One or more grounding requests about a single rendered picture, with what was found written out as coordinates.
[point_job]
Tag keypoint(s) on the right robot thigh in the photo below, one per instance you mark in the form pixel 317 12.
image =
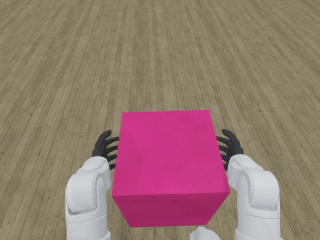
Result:
pixel 203 234

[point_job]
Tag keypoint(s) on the right robot forearm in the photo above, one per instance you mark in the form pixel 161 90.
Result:
pixel 258 199

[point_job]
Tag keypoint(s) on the left robot hand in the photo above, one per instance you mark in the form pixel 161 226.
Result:
pixel 101 150

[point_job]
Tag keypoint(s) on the carton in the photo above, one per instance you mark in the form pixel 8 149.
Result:
pixel 169 170

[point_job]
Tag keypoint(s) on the right robot hand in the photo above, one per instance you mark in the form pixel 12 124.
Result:
pixel 234 147

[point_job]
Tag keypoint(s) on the left robot forearm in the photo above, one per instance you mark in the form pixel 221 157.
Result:
pixel 86 201

